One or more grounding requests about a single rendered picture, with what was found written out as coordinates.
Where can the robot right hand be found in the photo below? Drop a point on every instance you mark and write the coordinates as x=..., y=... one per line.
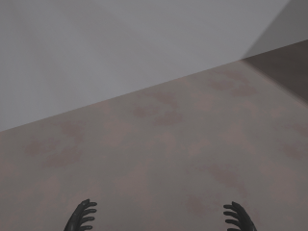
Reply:
x=243, y=221

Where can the robot left hand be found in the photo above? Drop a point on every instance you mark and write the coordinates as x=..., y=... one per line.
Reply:
x=76, y=220

